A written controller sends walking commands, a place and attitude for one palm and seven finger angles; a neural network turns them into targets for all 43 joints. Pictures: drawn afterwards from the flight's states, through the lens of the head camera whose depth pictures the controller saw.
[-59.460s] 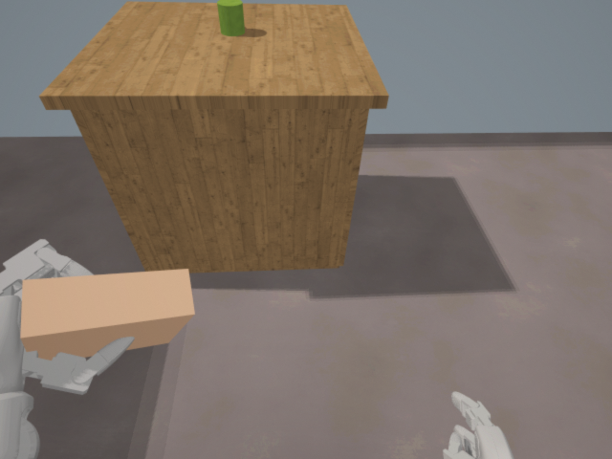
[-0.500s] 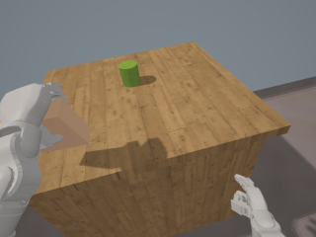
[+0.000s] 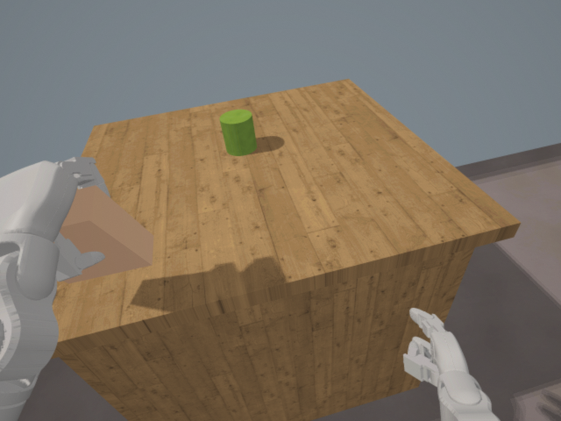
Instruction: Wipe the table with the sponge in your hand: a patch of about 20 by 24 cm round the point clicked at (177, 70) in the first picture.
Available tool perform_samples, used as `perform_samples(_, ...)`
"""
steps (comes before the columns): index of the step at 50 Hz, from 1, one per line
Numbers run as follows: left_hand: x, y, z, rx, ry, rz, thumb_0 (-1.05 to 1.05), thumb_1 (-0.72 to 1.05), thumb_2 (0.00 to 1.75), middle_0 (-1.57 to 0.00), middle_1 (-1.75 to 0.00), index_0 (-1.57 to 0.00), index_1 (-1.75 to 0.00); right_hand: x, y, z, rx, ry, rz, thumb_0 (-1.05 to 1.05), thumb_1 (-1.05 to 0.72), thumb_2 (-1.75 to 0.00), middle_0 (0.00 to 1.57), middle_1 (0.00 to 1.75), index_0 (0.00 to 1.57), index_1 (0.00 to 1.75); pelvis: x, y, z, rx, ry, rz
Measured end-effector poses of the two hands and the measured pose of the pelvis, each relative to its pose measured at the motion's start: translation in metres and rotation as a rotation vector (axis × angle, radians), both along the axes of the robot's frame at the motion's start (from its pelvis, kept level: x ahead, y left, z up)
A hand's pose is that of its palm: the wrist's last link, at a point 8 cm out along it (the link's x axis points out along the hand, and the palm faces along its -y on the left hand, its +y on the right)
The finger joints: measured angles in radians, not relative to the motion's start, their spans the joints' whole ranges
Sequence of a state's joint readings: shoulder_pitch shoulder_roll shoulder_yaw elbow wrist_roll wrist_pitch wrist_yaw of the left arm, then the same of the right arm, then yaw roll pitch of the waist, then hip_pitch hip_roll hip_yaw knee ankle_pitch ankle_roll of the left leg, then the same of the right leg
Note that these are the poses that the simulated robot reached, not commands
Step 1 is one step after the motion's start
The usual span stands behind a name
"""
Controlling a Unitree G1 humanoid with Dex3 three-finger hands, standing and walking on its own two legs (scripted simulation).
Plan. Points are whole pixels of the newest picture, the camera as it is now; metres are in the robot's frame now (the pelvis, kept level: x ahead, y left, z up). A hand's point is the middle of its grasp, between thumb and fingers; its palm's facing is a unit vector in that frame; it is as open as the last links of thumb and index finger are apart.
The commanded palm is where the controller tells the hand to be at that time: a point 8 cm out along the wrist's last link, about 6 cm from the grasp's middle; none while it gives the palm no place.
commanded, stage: bring the sponge back beside the body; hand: left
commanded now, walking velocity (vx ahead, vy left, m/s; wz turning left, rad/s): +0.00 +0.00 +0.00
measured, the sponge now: (92, 247) +0.24 +0.30 +0.18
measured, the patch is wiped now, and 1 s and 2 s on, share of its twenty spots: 1.00 1.00 1.00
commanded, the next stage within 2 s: step back with the hand held close in 0.74 s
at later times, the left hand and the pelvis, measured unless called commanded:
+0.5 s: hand (59, 254) +0.19 +0.29 +0.22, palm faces +0.33 -0.17 -0.93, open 9.0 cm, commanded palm +0.14 +0.29 +0.29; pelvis -0.01 +0.01 +0.00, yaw +0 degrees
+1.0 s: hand (116, 252) +0.22 +0.24 +0.20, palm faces +0.33 -0.77 -0.55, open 9.0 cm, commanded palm +0.16 +0.28 +0.27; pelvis +0.00 +0.00 +0.00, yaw +0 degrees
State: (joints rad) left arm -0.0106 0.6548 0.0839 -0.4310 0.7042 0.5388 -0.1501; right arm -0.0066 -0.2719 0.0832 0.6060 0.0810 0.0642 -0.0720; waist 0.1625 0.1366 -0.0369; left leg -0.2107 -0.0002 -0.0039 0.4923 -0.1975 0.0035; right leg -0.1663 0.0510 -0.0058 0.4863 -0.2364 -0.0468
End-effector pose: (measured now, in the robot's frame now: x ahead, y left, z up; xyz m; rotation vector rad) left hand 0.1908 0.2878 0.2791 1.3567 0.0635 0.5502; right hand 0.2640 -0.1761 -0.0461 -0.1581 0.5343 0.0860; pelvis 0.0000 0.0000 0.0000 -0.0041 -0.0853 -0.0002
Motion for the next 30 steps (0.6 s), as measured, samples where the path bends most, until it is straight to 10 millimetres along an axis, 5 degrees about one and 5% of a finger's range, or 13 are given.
perform_samples(8,-0.014,-0.016,-0.024,-0.039,0.054,-0.1,-0.02,-0.45,1.1,-0.8,-1.43,-0.87,-1.42,-0.002,0.007,0.004,-0.017,-0.026,0.004,0.02,-0.91,-0.9,0.2,0.3,0.2,0.3,-0.002,0.007,0.0,0.0,-0.009,-0.003)
perform_samples(18,-0.03,0.006,0.01,0.04,-0.069,-0.022,-0.02,-0.45,1.1,-0.8,-1.42,-0.88,-1.42,-0.002,0.019,0.007,0.001,-0.022,0.023,0.02,-0.91,-0.9,0.2,0.3,0.2,0.3,-0.006,0.009,0.0,-0.004,-0.022,-0.004)
perform_samples(26,-0.037,0.001,-0.021,-0.062,0.01,-0.041,-0.02,-0.45,1.1,-0.8,-1.43,-0.87,-1.42,-0.004,0.021,0.009,-0.007,-0.044,0.027,0.02,-0.91,-0.9,0.2,0.3,0.2,0.3,-0.008,0.011,0.0,-0.004,-0.019,0.003)
perform_samples(30,-0.042,-0.009,-0.021,-0.029,0.018,-0.083,-0.02,-0.45,1.1,-0.8,-1.42,-0.87,-1.42,-0.004,0.02,0.01,-0.024,-0.051,0.032,0.02,-0.91,-0.9,0.2,0.3,0.2,0.3,-0.009,0.01,0.0,-0.004,-0.03,0.001)
